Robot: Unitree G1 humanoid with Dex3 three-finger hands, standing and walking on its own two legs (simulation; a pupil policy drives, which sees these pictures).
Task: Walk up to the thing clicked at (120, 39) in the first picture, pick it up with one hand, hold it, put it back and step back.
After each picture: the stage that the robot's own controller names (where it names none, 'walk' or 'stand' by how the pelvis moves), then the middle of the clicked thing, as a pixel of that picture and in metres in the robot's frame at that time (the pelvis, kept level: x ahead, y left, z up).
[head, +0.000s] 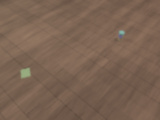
stand; (121, 36) +1.55 -0.46 -0.72
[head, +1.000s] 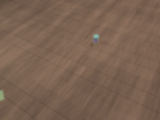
walk; (96, 39) +1.48 -0.03 -0.70
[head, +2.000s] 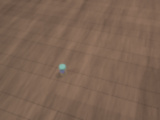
walk; (63, 70) +0.97 +0.26 -0.71
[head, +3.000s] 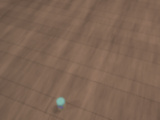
walk; (61, 104) +0.57 +0.23 -0.70
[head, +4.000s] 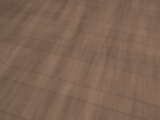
stand; out of the picture +0.34 +0.21 -0.69
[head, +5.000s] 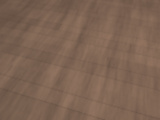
stand; out of the picture +0.29 +0.20 -0.72
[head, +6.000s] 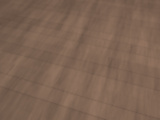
stand; out of the picture +0.30 +0.20 -0.73
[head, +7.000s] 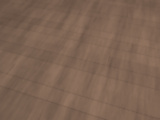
stand; out of the picture +0.30 +0.21 -0.73
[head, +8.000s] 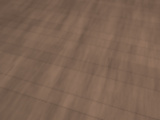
stand; out of the picture +0.29 +0.21 -0.73
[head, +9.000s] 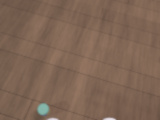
go down; (44, 110) +0.34 +0.21 -0.57
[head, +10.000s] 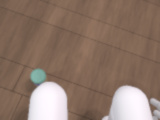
go down; (39, 78) +0.38 +0.23 -0.32
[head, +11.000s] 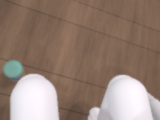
close in; (15, 71) +0.37 +0.25 -0.26
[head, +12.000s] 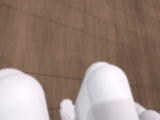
close; out of the picture +0.36 +0.27 -0.21
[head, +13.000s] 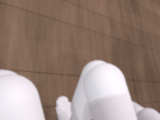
close; out of the picture +0.36 +0.28 -0.21
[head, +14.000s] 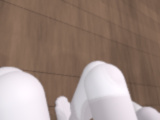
lift; out of the picture +0.34 +0.27 -0.22
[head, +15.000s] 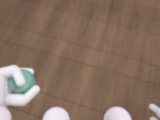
lift; (25, 88) +0.32 +0.20 -0.01
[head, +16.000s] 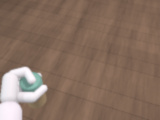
hold; (34, 90) +0.32 +0.18 +0.00
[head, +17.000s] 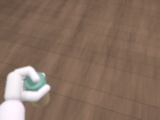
hold; (37, 90) +0.33 +0.17 +0.00
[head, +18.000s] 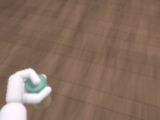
hold; (38, 92) +0.33 +0.17 +0.00
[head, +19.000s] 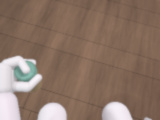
crouch; (29, 77) +0.36 +0.20 -0.08
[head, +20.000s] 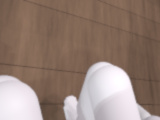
lower; out of the picture +0.37 +0.29 -0.22
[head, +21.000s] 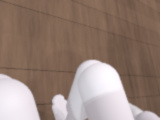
lower; out of the picture +0.38 +0.30 -0.22
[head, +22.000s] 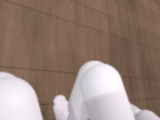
lower; out of the picture +0.38 +0.30 -0.22
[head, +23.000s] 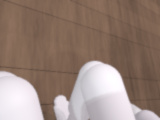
lower; out of the picture +0.37 +0.30 -0.22
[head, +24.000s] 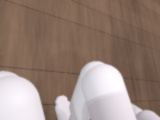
loosen; out of the picture +0.37 +0.30 -0.22
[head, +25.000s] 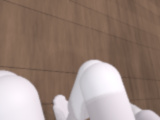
withdraw; out of the picture +0.36 +0.28 -0.22
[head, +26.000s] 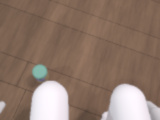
walk; (41, 74) +0.40 +0.23 -0.34
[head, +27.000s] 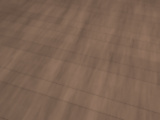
stand; out of the picture +0.32 +0.19 -0.66
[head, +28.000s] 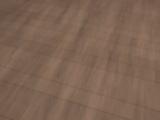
stand; out of the picture +0.34 +0.21 -0.66
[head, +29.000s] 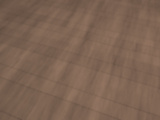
stand; out of the picture +0.34 +0.19 -0.71
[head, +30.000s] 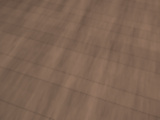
walk; out of the picture +0.36 +0.17 -0.70
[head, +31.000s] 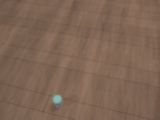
walk; (58, 101) +0.52 +0.23 -0.69
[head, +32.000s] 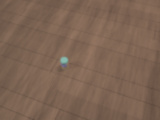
walk; (64, 63) +0.85 +0.19 -0.69
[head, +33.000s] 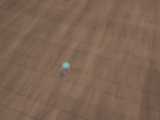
stand; (66, 68) +0.97 +0.19 -0.71
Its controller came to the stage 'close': yes
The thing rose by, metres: 0.71
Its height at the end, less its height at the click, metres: +0.00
